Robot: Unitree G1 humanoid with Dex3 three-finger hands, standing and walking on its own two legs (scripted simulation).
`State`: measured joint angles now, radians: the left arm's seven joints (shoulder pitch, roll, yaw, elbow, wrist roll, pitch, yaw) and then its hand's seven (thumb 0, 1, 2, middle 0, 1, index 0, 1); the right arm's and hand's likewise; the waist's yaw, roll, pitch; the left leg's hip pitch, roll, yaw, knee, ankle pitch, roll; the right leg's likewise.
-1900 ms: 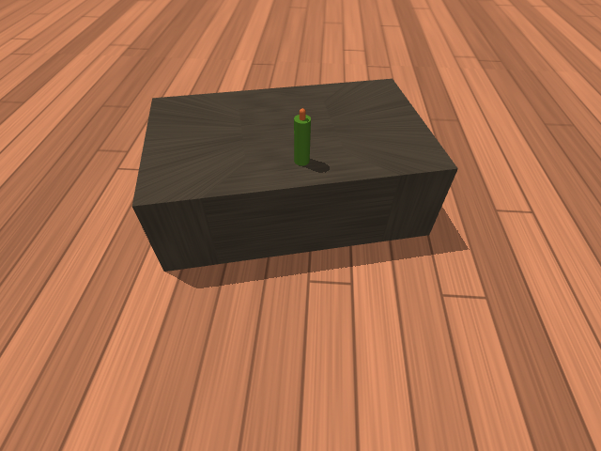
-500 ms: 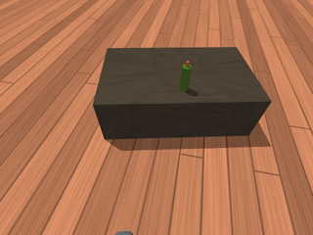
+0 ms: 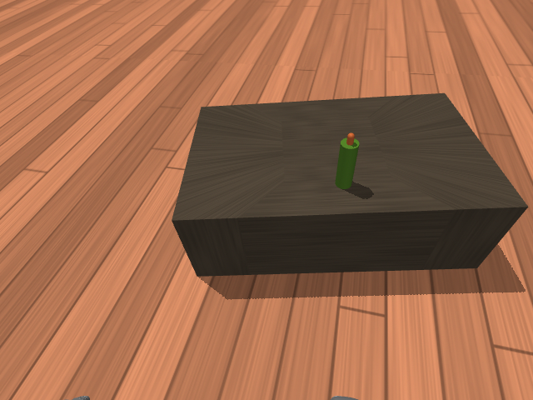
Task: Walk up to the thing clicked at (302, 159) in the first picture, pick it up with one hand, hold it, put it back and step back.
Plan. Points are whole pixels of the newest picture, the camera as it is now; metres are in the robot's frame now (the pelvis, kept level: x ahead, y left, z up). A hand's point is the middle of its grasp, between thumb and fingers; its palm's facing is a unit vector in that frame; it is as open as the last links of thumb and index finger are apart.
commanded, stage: walk up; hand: right
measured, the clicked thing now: (347, 160) +0.87 -0.25 -0.25
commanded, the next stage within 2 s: none
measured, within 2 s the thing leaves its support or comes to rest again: neither
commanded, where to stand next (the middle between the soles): +0.43 +0.04 m, yaw +0 degrees
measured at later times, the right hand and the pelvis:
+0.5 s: hand (383, 291) +0.33 -0.20 -0.10, palm faces -0.09 +0.91 -0.40, open 7.3 cm; pelvis +0.19 +0.06 +0.01, yaw +3 degrees
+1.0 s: hand (392, 281) +0.37 -0.24 -0.15, palm faces -0.04 +0.95 -0.30, open 7.4 cm; pelvis +0.33 +0.02 +0.01, yaw +0 degrees
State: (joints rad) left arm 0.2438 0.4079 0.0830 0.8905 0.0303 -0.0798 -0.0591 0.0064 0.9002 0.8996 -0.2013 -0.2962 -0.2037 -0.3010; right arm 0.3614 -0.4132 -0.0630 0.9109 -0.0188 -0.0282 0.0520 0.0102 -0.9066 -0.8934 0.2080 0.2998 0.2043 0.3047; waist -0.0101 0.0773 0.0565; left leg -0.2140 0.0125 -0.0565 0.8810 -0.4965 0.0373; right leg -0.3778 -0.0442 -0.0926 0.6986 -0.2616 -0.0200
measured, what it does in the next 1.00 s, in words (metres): walks ahead: left foot, then right foot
